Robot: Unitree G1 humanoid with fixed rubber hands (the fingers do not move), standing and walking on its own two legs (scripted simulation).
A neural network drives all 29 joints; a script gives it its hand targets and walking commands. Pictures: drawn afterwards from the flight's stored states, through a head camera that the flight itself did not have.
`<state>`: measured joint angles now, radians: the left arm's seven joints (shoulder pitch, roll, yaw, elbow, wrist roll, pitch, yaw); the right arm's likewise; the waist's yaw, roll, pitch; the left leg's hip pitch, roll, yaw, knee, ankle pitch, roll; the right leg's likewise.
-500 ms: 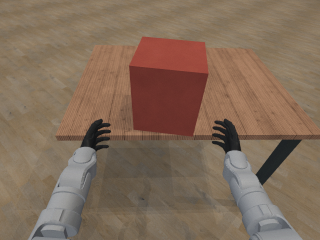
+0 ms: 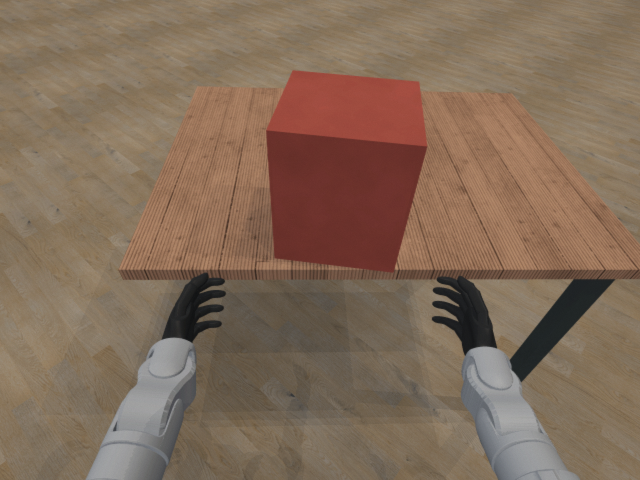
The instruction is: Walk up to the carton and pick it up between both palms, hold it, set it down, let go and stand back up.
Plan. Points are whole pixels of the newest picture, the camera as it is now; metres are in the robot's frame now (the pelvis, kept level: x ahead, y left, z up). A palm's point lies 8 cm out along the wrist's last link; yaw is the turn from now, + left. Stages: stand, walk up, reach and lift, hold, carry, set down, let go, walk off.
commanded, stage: set down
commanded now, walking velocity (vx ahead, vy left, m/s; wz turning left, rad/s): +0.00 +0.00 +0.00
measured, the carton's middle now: (344, 173) +0.59 +0.00 +0.09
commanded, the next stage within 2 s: let go in 1.98 s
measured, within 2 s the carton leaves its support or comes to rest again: neither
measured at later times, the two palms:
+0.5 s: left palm (182, 330) +0.29 +0.19 +0.05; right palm (487, 337) +0.31 -0.19 +0.05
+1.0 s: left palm (181, 344) +0.28 +0.19 +0.04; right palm (489, 356) +0.29 -0.19 +0.03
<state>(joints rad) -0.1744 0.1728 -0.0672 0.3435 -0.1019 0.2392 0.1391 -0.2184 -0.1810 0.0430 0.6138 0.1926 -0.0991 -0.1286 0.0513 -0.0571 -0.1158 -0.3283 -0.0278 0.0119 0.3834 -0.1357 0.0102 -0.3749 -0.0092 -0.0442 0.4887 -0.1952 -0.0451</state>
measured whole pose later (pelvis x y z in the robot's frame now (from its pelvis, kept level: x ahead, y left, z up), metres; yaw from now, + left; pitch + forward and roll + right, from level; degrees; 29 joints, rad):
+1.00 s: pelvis +0.00 +0.01 +0.00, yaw +1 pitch +1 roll +2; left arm -0.14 0.17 -0.08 0.45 -0.09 0.23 0.06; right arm -0.20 -0.21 0.06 0.75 0.16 -0.15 -0.08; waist 0.01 -0.02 -0.17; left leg -0.26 -0.04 0.00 0.35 -0.12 0.01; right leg -0.30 -0.02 -0.05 0.45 -0.18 -0.03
